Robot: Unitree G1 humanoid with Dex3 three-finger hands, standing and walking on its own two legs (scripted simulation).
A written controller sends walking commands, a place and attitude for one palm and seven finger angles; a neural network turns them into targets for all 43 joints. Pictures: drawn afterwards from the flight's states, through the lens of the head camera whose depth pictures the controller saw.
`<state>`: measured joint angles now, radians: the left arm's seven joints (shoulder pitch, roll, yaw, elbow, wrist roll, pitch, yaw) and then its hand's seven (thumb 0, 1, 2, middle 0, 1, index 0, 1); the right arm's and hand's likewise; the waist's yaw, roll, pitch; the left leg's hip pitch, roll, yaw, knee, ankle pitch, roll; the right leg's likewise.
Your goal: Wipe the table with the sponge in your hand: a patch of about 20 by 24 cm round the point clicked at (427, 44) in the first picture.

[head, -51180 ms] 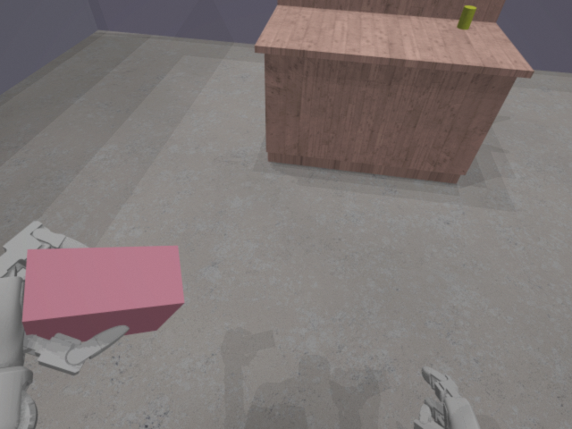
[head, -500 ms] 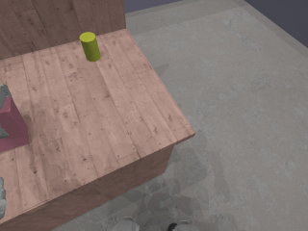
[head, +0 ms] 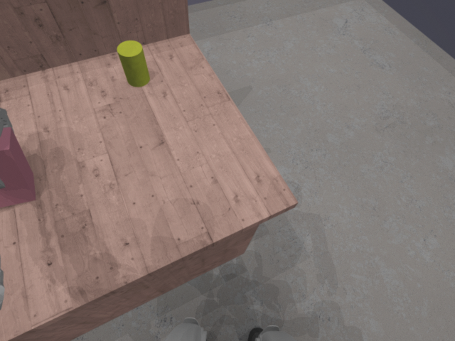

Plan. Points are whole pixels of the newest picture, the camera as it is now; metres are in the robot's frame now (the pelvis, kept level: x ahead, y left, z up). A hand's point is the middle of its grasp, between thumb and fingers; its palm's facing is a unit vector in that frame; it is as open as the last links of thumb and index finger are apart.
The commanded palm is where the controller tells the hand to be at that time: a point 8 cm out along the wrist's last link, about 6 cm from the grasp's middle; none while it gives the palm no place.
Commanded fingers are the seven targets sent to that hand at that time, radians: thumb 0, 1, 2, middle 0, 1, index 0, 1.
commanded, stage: slide across to the middle lane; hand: left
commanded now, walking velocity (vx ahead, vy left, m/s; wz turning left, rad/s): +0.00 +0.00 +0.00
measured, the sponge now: out of the picture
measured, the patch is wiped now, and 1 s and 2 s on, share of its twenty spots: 0.35 0.50 0.60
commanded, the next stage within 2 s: wipe back along the middle lane in 0.56 s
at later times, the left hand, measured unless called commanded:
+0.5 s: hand (22, 144) +0.41 +0.37 +0.04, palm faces -0.17 +0.04 -0.98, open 10.4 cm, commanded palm +0.41 +0.34 +0.08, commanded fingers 0.00 0.10 1.30 -1.20 -1.60 -1.20 -1.60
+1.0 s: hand (45, 150) +0.41 +0.34 +0.04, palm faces -0.12 +0.02 -0.99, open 10.4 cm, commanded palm +0.38 +0.31 +0.07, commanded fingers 0.00 0.10 1.30 -1.20 -1.60 -1.20 -1.60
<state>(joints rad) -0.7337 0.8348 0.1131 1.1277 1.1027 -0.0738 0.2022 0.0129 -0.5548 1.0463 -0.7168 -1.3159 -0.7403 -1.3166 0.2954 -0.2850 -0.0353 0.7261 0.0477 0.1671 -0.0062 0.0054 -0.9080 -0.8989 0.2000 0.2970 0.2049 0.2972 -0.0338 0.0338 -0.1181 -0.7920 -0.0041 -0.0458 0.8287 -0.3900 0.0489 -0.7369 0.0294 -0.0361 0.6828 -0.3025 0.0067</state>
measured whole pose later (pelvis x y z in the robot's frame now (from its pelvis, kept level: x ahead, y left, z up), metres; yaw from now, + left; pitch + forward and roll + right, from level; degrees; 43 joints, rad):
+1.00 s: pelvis +0.02 -0.02 +0.02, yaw +0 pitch +16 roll -2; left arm -0.63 0.59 0.03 1.05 1.03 0.09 0.31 0.00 -0.52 1.05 -0.66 -1.38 -0.68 -1.38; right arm 0.28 -0.28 -0.05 0.78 0.06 0.16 0.02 0.01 -0.91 -0.90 0.20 0.30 0.20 0.30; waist -0.03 0.05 -0.13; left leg -0.59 0.00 -0.03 0.67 -0.35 0.03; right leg -0.56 0.03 -0.02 0.57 -0.28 0.00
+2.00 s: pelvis +0.02 -0.01 +0.02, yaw +1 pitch +9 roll -2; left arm -0.20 0.40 -0.08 0.50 0.98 0.31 0.30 0.00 -0.50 1.05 -0.63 -1.40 -0.65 -1.40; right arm 0.15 -0.26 -0.02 0.68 0.07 0.15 0.02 0.01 -0.91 -0.90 0.20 0.30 0.20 0.30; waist 0.05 0.05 -0.13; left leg -0.43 -0.03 -0.03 0.63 -0.36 0.04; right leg -0.41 0.00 -0.01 0.56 -0.31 0.01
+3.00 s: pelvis +0.01 -0.02 +0.03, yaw +2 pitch +5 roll -1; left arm -0.16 0.34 -0.20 0.42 0.99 0.40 0.26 -0.01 -0.52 1.05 -0.67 -1.36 -0.69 -1.36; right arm 0.09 -0.25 -0.01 0.70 0.07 0.12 -0.02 0.01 -0.91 -0.90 0.20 0.30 0.20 0.30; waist 0.09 0.06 -0.09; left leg -0.35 -0.03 -0.04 0.59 -0.32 0.03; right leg -0.35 0.00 -0.02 0.56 -0.29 -0.01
